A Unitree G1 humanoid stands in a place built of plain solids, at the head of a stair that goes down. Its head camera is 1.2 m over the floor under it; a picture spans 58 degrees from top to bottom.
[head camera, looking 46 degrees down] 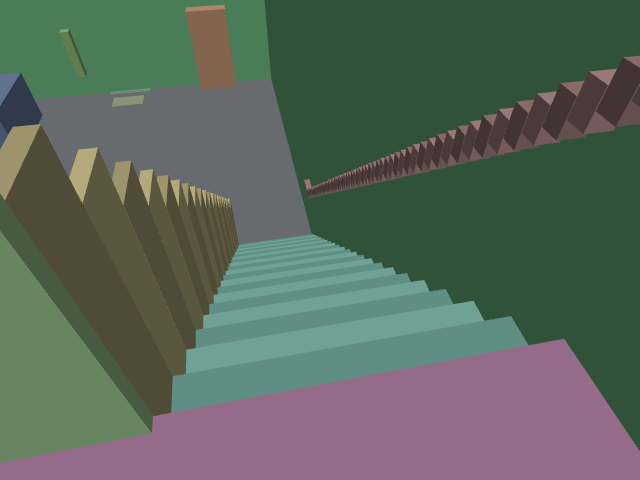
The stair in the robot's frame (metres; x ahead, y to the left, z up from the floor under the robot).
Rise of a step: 0.19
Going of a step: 0.22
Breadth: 1.26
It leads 11 degrees to the left of straight ahead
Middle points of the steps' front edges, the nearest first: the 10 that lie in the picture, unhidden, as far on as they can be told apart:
0.61 -0.15 0.00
0.82 -0.11 -0.19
1.03 -0.07 -0.38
1.24 -0.03 -0.57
1.45 0.01 -0.76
1.66 0.06 -0.95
1.88 0.10 -1.14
2.09 0.14 -1.33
2.30 0.18 -1.53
2.51 0.22 -1.72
